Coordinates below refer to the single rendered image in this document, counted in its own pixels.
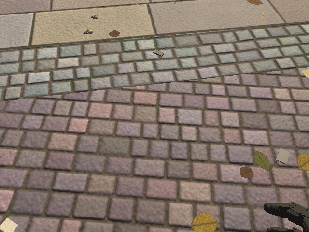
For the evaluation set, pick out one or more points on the robot right hand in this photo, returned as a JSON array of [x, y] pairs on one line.
[[292, 211]]

